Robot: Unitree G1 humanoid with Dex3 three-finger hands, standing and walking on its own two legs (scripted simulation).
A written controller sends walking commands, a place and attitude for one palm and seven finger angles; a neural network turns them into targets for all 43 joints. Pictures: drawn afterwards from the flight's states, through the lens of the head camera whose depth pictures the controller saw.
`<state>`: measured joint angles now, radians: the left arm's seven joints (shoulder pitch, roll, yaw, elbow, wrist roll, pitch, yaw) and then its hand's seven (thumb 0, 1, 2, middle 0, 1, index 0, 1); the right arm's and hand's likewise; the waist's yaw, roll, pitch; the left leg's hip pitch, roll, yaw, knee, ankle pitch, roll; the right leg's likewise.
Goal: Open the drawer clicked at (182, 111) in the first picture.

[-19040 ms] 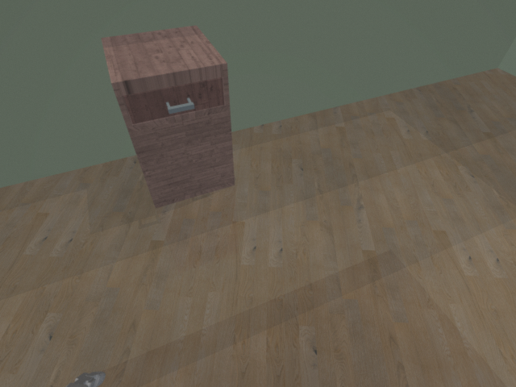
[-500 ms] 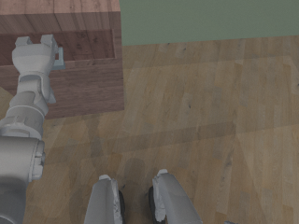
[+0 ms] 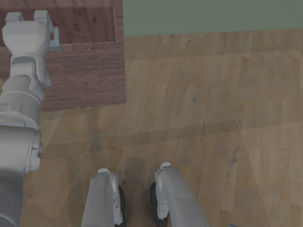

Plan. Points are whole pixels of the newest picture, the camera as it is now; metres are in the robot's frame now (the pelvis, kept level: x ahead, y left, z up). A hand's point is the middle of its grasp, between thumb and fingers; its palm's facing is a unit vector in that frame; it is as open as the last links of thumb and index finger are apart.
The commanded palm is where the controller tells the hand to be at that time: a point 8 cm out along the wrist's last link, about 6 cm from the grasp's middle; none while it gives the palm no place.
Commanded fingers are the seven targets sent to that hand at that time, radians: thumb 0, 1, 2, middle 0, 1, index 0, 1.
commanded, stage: lower the fingers behind the handle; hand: left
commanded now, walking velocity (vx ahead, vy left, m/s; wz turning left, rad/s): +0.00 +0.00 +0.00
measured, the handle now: (38, 39) +0.60 +0.25 +0.00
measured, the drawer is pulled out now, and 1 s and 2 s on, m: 0.00 0.00 0.00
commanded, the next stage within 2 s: lift the fingers back up to retry in 0.32 s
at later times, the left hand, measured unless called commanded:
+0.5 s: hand (38, 51) +0.56 +0.24 +0.00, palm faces -0.01 +0.01 -1.00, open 13.7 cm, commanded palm +0.55 +0.21 +0.03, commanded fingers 0.00 -0.50 0.30 -0.30 -1.20 -0.30 -1.20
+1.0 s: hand (24, 41) +0.56 +0.25 +0.04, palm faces -0.03 -0.06 -1.00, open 13.8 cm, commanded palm +0.55 +0.22 +0.10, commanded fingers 0.00 -0.50 0.30 -0.30 -1.20 -0.30 -1.20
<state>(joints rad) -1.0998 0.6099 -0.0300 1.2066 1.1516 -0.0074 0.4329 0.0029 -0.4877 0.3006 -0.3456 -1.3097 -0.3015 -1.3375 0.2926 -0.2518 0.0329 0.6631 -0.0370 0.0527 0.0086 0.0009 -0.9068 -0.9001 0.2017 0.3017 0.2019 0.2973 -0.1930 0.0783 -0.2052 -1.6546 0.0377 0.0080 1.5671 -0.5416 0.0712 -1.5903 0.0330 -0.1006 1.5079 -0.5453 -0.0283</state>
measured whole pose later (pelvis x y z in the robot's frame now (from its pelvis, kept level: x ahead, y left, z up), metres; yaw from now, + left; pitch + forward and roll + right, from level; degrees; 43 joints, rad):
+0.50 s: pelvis -0.01 +0.00 -0.01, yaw +0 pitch +35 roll -5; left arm -1.11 0.65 -0.03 1.15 1.14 -0.02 0.34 0.00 -0.49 0.30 -0.33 -1.30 -0.29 -1.31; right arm 0.32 -0.25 0.05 0.66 -0.02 0.03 -0.02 0.00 -0.91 -0.90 0.20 0.30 0.20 0.30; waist -0.20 0.08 -0.19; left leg -1.69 0.04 0.01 1.59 -0.53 0.07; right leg -1.62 0.03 -0.10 1.54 -0.54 -0.03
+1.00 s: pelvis +0.03 +0.01 +0.06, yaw +0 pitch +33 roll -6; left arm -0.91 0.58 0.04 1.05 1.11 -0.10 0.39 0.00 -0.49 0.30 -0.31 -1.21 -0.32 -1.20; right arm 0.33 -0.24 0.00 0.69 -0.04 0.07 0.00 0.00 -0.91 -0.90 0.20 0.30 0.20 0.30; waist -0.16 0.08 -0.18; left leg -1.39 0.04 0.01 1.33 -0.52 0.07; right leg -1.32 0.05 -0.09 1.25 -0.51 -0.02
